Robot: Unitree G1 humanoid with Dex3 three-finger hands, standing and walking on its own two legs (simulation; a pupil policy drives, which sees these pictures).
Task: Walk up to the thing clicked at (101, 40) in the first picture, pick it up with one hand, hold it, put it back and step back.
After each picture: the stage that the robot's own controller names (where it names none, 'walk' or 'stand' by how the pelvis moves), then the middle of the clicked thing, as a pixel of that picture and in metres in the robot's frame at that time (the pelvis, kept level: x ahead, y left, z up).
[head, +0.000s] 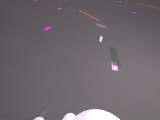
stand; (100, 39) +2.00 -0.31 -0.72
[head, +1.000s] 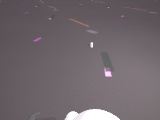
walk; (91, 45) +1.88 +0.07 -0.70
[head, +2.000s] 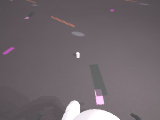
walk; (77, 55) +1.24 +0.31 -0.72
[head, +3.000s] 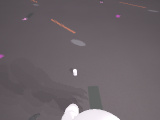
walk; (75, 72) +0.80 +0.27 -0.71
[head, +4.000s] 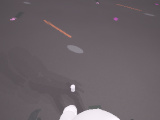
walk; (73, 88) +0.50 +0.18 -0.69
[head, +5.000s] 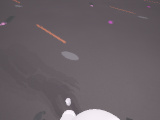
stand; (68, 101) +0.33 +0.20 -0.71
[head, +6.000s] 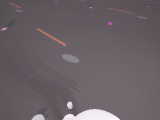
stand; (69, 105) +0.31 +0.19 -0.72
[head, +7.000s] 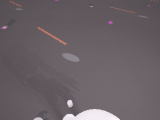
stand; (69, 103) +0.32 +0.19 -0.73
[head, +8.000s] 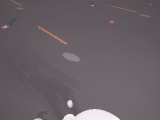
stand; (70, 103) +0.31 +0.19 -0.73
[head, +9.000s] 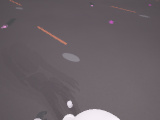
stand; (69, 104) +0.30 +0.19 -0.73
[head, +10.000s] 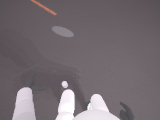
go down; (64, 84) +0.34 +0.21 -0.58
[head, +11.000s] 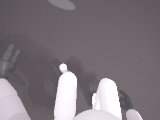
go down; (63, 68) +0.38 +0.24 -0.32
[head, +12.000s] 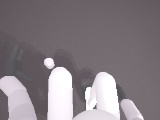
close in; (49, 63) +0.36 +0.27 -0.25
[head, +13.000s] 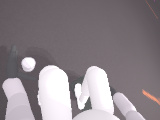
close; (28, 65) +0.35 +0.29 -0.21
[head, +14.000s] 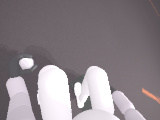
lift; (27, 64) +0.35 +0.29 -0.21
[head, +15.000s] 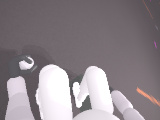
lift; (26, 64) +0.34 +0.29 -0.22
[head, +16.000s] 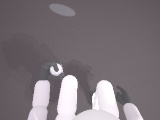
lift; (57, 72) +0.31 +0.22 -0.05
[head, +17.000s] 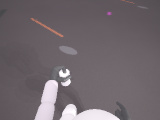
hold; (65, 77) +0.32 +0.17 -0.01
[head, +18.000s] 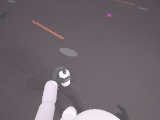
hold; (64, 78) +0.32 +0.17 -0.02
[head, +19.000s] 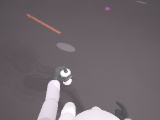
crouch; (66, 77) +0.33 +0.16 -0.05
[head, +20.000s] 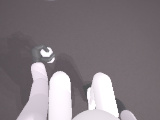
lower; (48, 55) +0.43 +0.26 -0.11
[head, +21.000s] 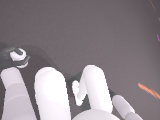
lower; (20, 58) +0.39 +0.31 -0.22
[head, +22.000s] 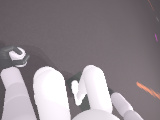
lower; (19, 58) +0.39 +0.31 -0.22
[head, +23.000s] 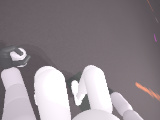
lower; (19, 58) +0.38 +0.31 -0.22
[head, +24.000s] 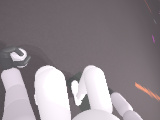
lower; (20, 58) +0.37 +0.31 -0.22
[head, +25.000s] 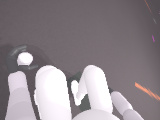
open; (24, 61) +0.36 +0.29 -0.22
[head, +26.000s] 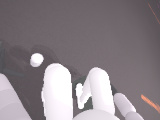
stand; (36, 60) +0.36 +0.28 -0.23
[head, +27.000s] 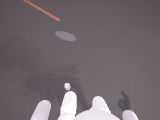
stand; (67, 86) +0.36 +0.21 -0.57
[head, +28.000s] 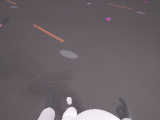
stand; (69, 100) +0.34 +0.20 -0.66
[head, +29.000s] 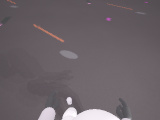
stand; (69, 101) +0.34 +0.19 -0.67
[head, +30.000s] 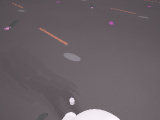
stand; (72, 101) +0.36 +0.18 -0.72
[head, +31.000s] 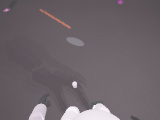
walk; (74, 84) +0.44 +0.17 -0.69
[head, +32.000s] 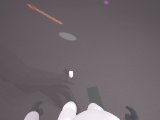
walk; (71, 74) +0.60 +0.20 -0.71
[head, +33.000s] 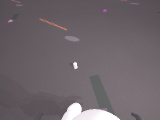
stand; (75, 65) +0.91 +0.29 -0.70
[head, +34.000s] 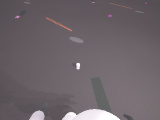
stand; (78, 66) +0.96 +0.18 -0.72
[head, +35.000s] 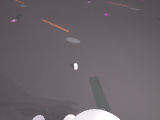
stand; (75, 66) +0.96 +0.23 -0.73
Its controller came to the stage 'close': yes
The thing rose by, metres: 0.69
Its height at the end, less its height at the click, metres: +0.00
